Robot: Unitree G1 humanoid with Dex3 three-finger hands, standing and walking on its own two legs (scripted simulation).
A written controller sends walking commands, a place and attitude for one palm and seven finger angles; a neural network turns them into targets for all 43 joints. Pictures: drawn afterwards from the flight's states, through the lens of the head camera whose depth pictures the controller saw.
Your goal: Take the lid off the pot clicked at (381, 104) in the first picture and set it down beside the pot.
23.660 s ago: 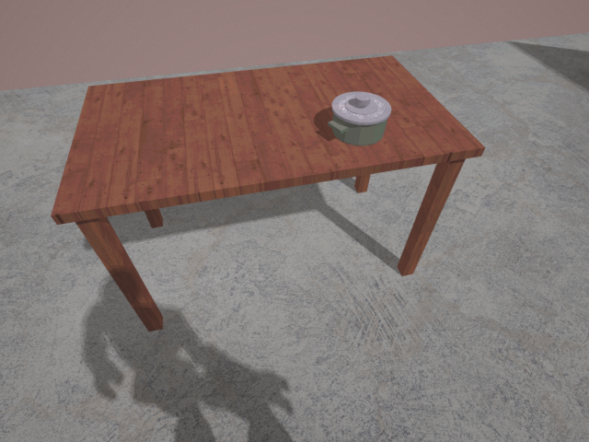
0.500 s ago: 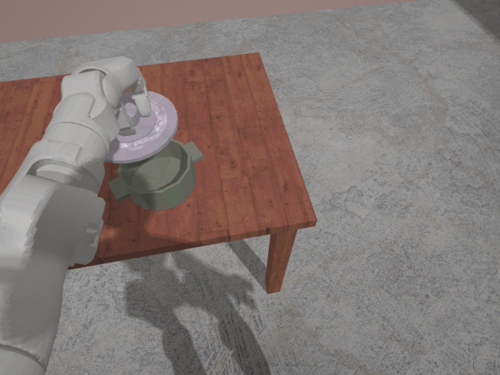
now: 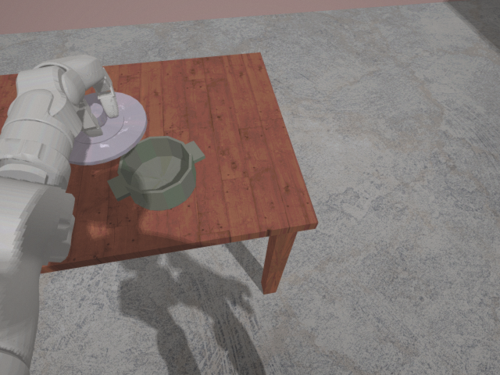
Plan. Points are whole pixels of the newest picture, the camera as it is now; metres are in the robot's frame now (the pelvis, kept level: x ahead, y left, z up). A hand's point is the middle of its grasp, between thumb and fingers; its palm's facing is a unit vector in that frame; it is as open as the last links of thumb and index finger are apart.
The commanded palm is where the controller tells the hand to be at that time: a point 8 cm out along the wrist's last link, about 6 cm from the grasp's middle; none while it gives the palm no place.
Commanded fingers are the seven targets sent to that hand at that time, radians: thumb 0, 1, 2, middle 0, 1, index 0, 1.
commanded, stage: move the lid sideways beside the pot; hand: left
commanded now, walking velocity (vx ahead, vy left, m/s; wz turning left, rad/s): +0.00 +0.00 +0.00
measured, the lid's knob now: (92, 115) +0.53 +0.21 +0.10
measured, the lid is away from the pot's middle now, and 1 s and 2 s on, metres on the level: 0.07 0.18 0.23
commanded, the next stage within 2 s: lower the lid onto the table in 1.58 s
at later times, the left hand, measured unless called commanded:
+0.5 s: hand (49, 117) +0.50 +0.25 +0.13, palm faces -0.40 -0.09 -0.91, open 6.4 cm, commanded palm +0.53 +0.26 +0.20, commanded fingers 0.00 0.79 0.62 -0.98 -1.08 -1.02 -1.07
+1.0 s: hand (4, 130) +0.48 +0.31 +0.13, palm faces -0.43 -0.11 -0.90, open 6.4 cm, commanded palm +0.53 +0.33 +0.20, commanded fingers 0.00 0.79 0.62 -0.98 -1.08 -1.02 -1.07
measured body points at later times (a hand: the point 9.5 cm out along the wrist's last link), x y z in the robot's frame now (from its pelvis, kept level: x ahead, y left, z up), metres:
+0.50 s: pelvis +0.00 +0.01 +0.00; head +0.08 +0.00 +0.44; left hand +0.52 +0.25 +0.19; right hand -0.01 -0.28 -0.13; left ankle -0.04 +0.08 -0.74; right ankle -0.02 -0.13 -0.74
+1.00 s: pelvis +0.00 +0.01 +0.00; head +0.09 +0.02 +0.44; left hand +0.50 +0.32 +0.18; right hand -0.02 -0.27 -0.12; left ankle -0.04 +0.08 -0.74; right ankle -0.02 -0.13 -0.74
